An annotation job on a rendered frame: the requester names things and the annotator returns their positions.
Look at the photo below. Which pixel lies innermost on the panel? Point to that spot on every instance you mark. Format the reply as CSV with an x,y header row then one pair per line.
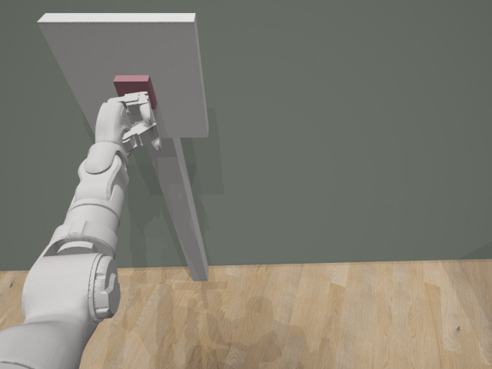
x,y
92,48

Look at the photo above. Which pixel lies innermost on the robot left upper arm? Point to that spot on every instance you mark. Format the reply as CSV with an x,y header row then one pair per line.
x,y
66,297

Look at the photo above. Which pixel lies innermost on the left robot hand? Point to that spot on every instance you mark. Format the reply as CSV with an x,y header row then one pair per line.
x,y
113,124

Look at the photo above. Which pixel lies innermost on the robot left forearm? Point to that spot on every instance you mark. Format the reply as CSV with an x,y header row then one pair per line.
x,y
93,218

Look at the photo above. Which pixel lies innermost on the button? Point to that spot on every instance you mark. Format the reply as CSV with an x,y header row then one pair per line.
x,y
127,84

